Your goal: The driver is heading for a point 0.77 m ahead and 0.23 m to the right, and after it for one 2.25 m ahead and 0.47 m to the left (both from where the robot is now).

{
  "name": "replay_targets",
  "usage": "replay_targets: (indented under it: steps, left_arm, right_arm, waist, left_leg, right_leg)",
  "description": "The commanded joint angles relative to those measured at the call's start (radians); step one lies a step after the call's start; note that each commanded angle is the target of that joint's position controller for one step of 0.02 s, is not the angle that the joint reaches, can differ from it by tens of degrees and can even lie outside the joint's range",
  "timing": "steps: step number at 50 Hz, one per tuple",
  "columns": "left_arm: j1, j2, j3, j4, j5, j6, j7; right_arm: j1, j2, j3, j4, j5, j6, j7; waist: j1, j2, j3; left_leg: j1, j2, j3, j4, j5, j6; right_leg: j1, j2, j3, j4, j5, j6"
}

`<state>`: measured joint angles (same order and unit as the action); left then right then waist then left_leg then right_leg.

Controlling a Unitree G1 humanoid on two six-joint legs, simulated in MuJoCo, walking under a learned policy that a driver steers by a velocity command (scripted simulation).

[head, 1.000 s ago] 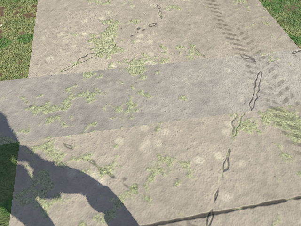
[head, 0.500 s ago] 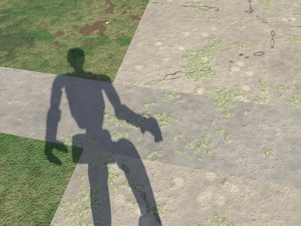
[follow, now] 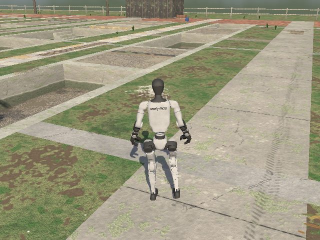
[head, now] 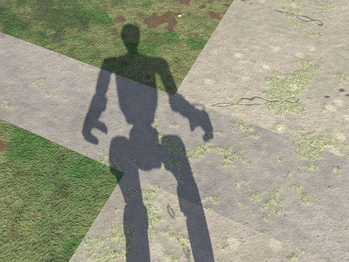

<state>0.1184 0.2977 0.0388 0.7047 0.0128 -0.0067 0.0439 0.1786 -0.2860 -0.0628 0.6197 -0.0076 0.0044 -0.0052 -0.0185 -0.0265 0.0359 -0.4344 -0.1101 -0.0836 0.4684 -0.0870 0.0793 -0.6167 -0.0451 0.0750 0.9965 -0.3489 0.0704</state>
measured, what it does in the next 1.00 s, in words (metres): walks ahead: right foot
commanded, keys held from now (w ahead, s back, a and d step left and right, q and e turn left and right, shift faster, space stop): no key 0.42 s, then w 0.42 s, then no key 0.16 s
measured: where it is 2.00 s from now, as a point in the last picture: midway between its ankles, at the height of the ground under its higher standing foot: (189, 241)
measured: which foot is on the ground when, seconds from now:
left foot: down 0.00-1.00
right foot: up 0.00-0.14, down 0.16-0.66, up 0.68-1.00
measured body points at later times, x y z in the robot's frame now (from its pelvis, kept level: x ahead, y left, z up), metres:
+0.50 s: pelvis +0.05 -0.05 +0.00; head +0.05 -0.04 +0.45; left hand +0.16 +0.20 -0.12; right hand +0.18 -0.30 -0.11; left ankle +0.09 +0.07 -0.73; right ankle +0.03 -0.16 -0.73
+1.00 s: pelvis +0.21 -0.03 +0.01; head +0.25 -0.02 +0.46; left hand +0.43 +0.20 -0.08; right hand +0.22 -0.30 -0.12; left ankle +0.09 +0.07 -0.73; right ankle +0.39 -0.16 -0.69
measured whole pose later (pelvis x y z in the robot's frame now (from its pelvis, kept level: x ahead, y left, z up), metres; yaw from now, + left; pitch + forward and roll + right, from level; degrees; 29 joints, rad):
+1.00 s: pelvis +0.21 -0.03 +0.01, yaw +3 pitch +2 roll +1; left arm 0.07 0.26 0.04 0.65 -0.01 -0.08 -0.04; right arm 0.42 -0.23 -0.03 0.81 0.01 -0.05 -0.01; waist -0.09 -0.05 0.03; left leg 0.00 -0.04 -0.01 0.28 -0.32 0.03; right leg -0.63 -0.05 0.00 0.63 0.00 0.00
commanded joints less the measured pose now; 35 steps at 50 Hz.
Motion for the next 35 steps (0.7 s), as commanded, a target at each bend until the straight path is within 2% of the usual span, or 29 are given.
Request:
replay_targets:
  steps: [1, 4, 6, 7, 8, 9, 10, 11, 12, 13, 14, 16, 17, 18, 20, 21, 22, 23, 25, 27, 28, 29, 31, 32, 33, 34, 35]
  left_arm:
    - [0.068, 0.062, 0.018, -0.042, -0.005, 0.008, 0.003]
    - [0.049, 0.060, 0.018, -0.056, -0.008, 0.001, -0.005]
    - [0.067, 0.047, 0.017, -0.054, -0.010, -0.008, -0.016]
    - [0.098, 0.031, 0.016, -0.043, -0.009, -0.013, -0.023]
    - [0.108, 0.039, 0.017, -0.041, 0.003, -0.016, -0.029]
    - [0.119, 0.097, 0.026, -0.054, 0.025, -0.019, -0.029]
    - [0.066, 0.140, 0.037, -0.047, 0.031, -0.018, -0.029]
    - [0.043, 0.081, 0.024, -0.058, 0.030, -0.022, -0.031]
    - [0.020, 0.055, 0.017, -0.061, 0.023, -0.028, -0.032]
    - [0.028, 0.060, 0.019, -0.057, 0.016, -0.031, -0.031]
    - [0.046, 0.066, 0.020, -0.053, 0.008, -0.034, -0.030]
    - [0.069, 0.047, 0.013, -0.046, 0.011, -0.035, -0.025]
    - [0.079, 0.038, 0.011, -0.046, 0.012, -0.032, -0.024]
    - [0.090, 0.034, 0.009, -0.052, 0.011, -0.030, -0.023]
    - [0.105, 0.039, 0.012, -0.055, 0.007, -0.030, -0.021]
    - [0.112, 0.037, 0.012, -0.056, 0.005, -0.031, -0.020]
    - [0.132, 0.029, 0.011, -0.051, 0.005, -0.031, -0.021]
    - [0.144, 0.036, 0.014, -0.050, 0.000, -0.029, -0.022]
    - [0.158, 0.062, 0.023, -0.058, -0.010, -0.028, -0.021]
    - [0.191, 0.099, 0.034, -0.050, -0.019, -0.039, -0.022]
    - [0.183, 0.118, 0.041, -0.046, -0.026, -0.044, -0.023]
    - [0.186, 0.119, 0.042, -0.041, -0.031, -0.047, -0.025]
    - [0.152, 0.101, 0.037, -0.045, -0.036, -0.048, -0.037]
    - [0.122, 0.083, 0.032, -0.052, -0.039, -0.047, -0.043]
    - [0.085, 0.044, 0.019, -0.073, -0.040, -0.053, -0.044]
    - [0.055, 0.003, 0.009, -0.111, -0.037, -0.071, -0.042]
    - [0.033, 0.045, 0.019, -0.130, -0.042, -0.087, -0.036]
  right_arm:
    - [-0.037, -0.130, -0.032, -0.072, -0.003, -0.003, -0.014]
    - [-0.019, -0.120, -0.024, -0.057, -0.009, 0.003, -0.009]
    - [-0.014, -0.101, -0.013, -0.046, -0.007, 0.007, -0.007]
    - [-0.017, -0.086, -0.005, -0.040, -0.002, 0.010, -0.007]
    - [0.023, -0.064, 0.002, -0.024, 0.001, 0.008, -0.008]
    - [0.054, -0.041, 0.009, -0.020, -0.007, 0.001, -0.009]
    - [0.097, -0.037, 0.003, -0.025, -0.003, -0.009, -0.003]
    - [0.034, -0.079, -0.006, -0.032, -0.012, -0.015, -0.004]
    - [-0.008, -0.086, -0.014, -0.035, -0.009, -0.014, -0.003]
    - [-0.025, -0.060, -0.010, -0.027, -0.014, -0.007, -0.004]
    - [-0.033, -0.053, -0.010, -0.030, -0.019, 0.002, -0.003]
    - [-0.011, -0.029, -0.006, -0.020, -0.015, 0.006, 0.002]
    - [0.000, -0.030, -0.007, -0.014, -0.011, 0.004, 0.003]
    - [0.002, -0.042, -0.011, -0.007, -0.009, 0.001, 0.002]
    - [-0.006, -0.034, -0.011, -0.002, -0.010, -0.008, 0.001]
    - [-0.007, -0.031, -0.011, 0.001, -0.011, -0.012, 0.001]
    - [0.007, -0.017, -0.007, 0.011, -0.011, -0.014, 0.000]
    - [0.017, -0.020, -0.009, 0.018, -0.006, -0.015, -0.001]
    - [0.025, -0.033, -0.015, 0.020, 0.008, -0.026, -0.001]
    - [0.001, -0.010, -0.011, 0.009, 0.024, -0.055, 0.006]
    - [-0.012, -0.012, -0.012, 0.004, 0.029, -0.068, 0.011]
    - [-0.023, -0.015, -0.012, 0.001, 0.029, -0.080, 0.015]
    - [0.034, -0.006, -0.013, 0.021, 0.031, -0.095, 0.024]
    - [0.108, -0.018, -0.021, 0.049, 0.028, -0.098, 0.027]
    - [0.188, -0.069, -0.038, 0.070, 0.024, -0.100, 0.025]
    - [0.291, -0.160, -0.066, 0.091, 0.023, -0.101, 0.026]
    - [0.371, -0.175, -0.067, 0.095, 0.014, -0.106, 0.031]
  waist:
    - [0.021, 0.148, -0.192]
    - [-0.003, 0.171, -0.161]
    - [0.006, 0.169, -0.150]
    - [0.030, 0.164, -0.143]
    - [0.029, 0.142, -0.135]
    - [0.006, 0.037, -0.126]
    - [-0.064, -0.174, -0.095]
    - [-0.025, -0.185, -0.083]
    - [-0.022, -0.163, -0.069]
    - [-0.012, -0.141, -0.069]
    - [0.001, -0.142, -0.058]
    - [-0.005, -0.117, -0.037]
    - [-0.001, -0.094, -0.023]
    - [0.011, -0.046, -0.008]
    - [0.022, 0.010, -0.011]
    - [0.026, 0.027, -0.024]
    - [0.029, 0.036, -0.056]
    - [0.033, 0.034, -0.051]
    - [0.038, 0.002, -0.001]
    - [0.044, -0.079, 0.041]
    - [0.041, -0.108, 0.072]
    - [0.043, -0.106, 0.087]
    - [0.005, -0.106, 0.068]
    - [-0.031, -0.098, 0.036]
    - [-0.062, -0.019, 0.012]
    - [-0.080, 0.219, -0.019]
    - [-0.120, 0.305, -0.047]
  left_leg:
    - [0.085, 0.248, -0.244, -0.150, -0.058, 0.162]
    - [0.091, 0.260, -0.280, -0.143, -0.151, 0.156]
    - [0.099, 0.258, -0.293, -0.115, -0.163, 0.140]
    - [0.081, 0.238, -0.281, -0.094, -0.179, 0.114]
    - [0.055, 0.203, -0.258, -0.071, -0.212, 0.067]
    - [-0.001, 0.141, -0.197, 0.035, -0.274, 0.007]
    - [-0.013, 0.041, -0.039, 0.088, -0.304, -0.042]
    - [0.058, 0.070, -0.026, 0.106, -0.272, -0.068]
    - [0.106, 0.078, -0.022, 0.095, -0.205, -0.070]
    - [0.141, 0.079, -0.018, 0.076, -0.152, -0.073]
    - [0.162, 0.082, -0.025, 0.065, -0.123, -0.073]
    - [0.202, 0.099, -0.040, 0.040, -0.102, -0.059]
    - [0.195, 0.104, -0.046, 0.032, -0.113, -0.049]
    - [0.166, 0.108, -0.058, 0.021, -0.135, -0.038]
    - [0.139, 0.118, -0.075, 0.003, -0.142, -0.032]
    - [0.139, 0.121, -0.080, 0.003, -0.125, -0.034]
    - [0.150, 0.113, -0.072, 0.003, -0.199, -0.034]
    - [0.131, 0.094, -0.053, 0.022, -0.312, -0.031]
    - [0.042, 0.070, -0.009, 0.079, -0.465, -0.019]
    - [-0.043, 0.060, 0.061, 0.196, -0.353, -0.022]
    - [-0.079, 0.080, 0.085, 0.231, -0.293, -0.019]
    - [-0.077, 0.102, 0.078, 0.233, -0.283, -0.009]
    - [0.065, 0.097, 0.100, 0.119, -0.280, 0.015]
    - [0.217, 0.094, 0.087, 0.070, -0.228, 0.023]
    - [0.333, 0.155, -0.046, 0.000, -0.264, 0.054]
    - [0.486, 0.303, -0.349, -0.131, -0.338, 0.152]
    - [0.591, 0.450, -0.646, -0.242, -0.278, 0.264]
  right_leg:
    - [0.136, 0.000, -0.015, -0.075, 0.047, 0.000]
    - [0.192, 0.008, -0.029, -0.188, 0.007, -0.016]
    - [0.268, 0.020, -0.046, -0.324, 0.021, -0.037]
    - [0.350, 0.032, -0.065, -0.454, 0.093, -0.055]
    - [0.423, 0.014, -0.051, -0.543, 0.161, -0.077]
    - [0.471, -0.118, 0.082, -0.591, 0.260, -0.126]
    - [0.400, -0.205, 0.179, -0.621, 0.295, -0.212]
    - [0.305, -0.224, 0.224, -0.679, 0.201, -0.246]
    - [0.291, -0.179, 0.186, -0.671, 0.126, -0.212]
    - [0.284, -0.138, 0.143, -0.659, 0.078, -0.175]
    - [0.274, -0.120, 0.123, -0.659, 0.031, -0.157]
    - [0.241, -0.088, 0.084, -0.654, -0.038, -0.131]
    - [0.237, -0.070, 0.063, -0.644, -0.072, -0.123]
    - [0.248, -0.050, 0.039, -0.630, -0.079, -0.116]
    - [0.286, -0.032, 0.016, -0.586, -0.032, -0.113]
    - [0.303, -0.028, 0.009, -0.569, 0.002, -0.115]
    - [0.318, -0.019, 0.000, -0.567, -0.058, -0.120]
    - [0.316, -0.014, 0.004, -0.571, -0.148, -0.134]
    - [0.309, -0.053, 0.078, -0.618, -0.331, -0.187]
    - [0.361, -0.174, 0.252, -0.722, -0.415, -0.258]
    - [0.378, -0.238, 0.325, -0.753, -0.403, -0.293]
    - [0.374, -0.258, 0.345, -0.755, -0.351, -0.306]
    - [0.334, -0.211, 0.255, -0.711, -0.213, -0.273]
    - [0.267, -0.159, 0.183, -0.659, -0.134, -0.239]
    - [0.179, -0.069, 0.070, -0.510, -0.026, -0.182]
    - [0.005, 0.075, -0.107, -0.186, 0.026, -0.100]
    - [-0.178, 0.100, -0.029, 0.069, -0.189, -0.082]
